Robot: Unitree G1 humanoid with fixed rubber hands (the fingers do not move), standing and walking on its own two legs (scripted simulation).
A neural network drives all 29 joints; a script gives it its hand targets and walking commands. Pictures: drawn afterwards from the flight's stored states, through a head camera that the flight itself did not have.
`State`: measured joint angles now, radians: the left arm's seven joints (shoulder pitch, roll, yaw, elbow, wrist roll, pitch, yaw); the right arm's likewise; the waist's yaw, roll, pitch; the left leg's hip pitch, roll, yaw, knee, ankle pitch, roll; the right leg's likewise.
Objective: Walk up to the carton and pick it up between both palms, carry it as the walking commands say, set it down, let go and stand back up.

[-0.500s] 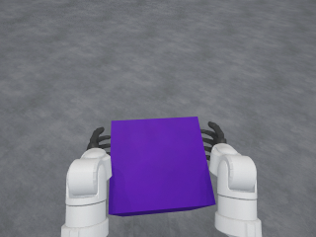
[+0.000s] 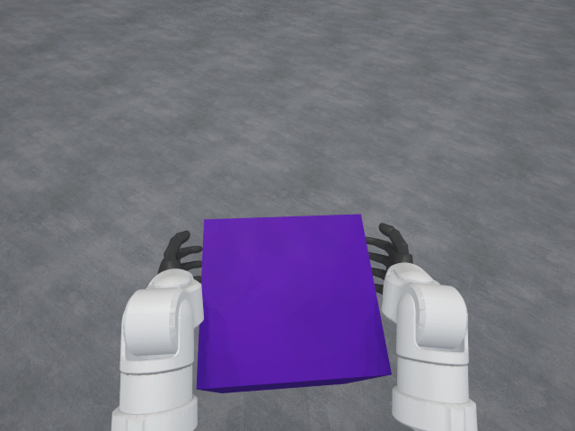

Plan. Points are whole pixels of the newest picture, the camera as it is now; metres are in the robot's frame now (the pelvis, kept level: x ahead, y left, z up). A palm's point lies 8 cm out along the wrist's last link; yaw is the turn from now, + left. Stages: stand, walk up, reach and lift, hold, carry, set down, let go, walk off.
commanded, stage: carry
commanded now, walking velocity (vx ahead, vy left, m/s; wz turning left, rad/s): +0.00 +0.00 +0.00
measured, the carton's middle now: (284, 313) +0.30 +0.00 -0.01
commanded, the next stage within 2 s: none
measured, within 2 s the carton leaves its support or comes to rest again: neither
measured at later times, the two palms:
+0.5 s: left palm (198, 251) +0.34 +0.12 +0.09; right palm (405, 252) +0.34 -0.16 +0.09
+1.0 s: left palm (201, 245) +0.35 +0.12 +0.10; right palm (406, 244) +0.35 -0.16 +0.10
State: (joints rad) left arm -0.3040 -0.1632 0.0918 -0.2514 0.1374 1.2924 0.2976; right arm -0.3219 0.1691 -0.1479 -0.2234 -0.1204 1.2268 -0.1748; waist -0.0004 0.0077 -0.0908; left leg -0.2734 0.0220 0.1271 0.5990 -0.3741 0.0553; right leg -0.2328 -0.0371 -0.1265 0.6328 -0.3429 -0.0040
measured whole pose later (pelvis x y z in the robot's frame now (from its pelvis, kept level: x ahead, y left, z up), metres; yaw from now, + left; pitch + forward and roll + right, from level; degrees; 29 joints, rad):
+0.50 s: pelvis +0.05 -0.01 +0.00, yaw -1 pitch +4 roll -1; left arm -0.30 -0.16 0.09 -0.25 0.14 1.28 0.30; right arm -0.32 0.17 -0.15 -0.22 -0.11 1.23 -0.18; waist -0.02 0.02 -0.08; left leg -0.19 0.04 0.13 0.56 -0.41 0.05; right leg -0.29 -0.02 -0.13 0.70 -0.47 -0.02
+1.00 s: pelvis +0.06 -0.02 -0.01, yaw +0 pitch +3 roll +0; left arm -0.30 -0.16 0.09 -0.24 0.14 1.28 0.29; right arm -0.31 0.17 -0.15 -0.22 -0.12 1.23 -0.17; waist -0.01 -0.01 -0.09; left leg -0.29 0.03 0.13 0.63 -0.37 0.03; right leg -0.25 -0.03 -0.13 0.64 -0.39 -0.02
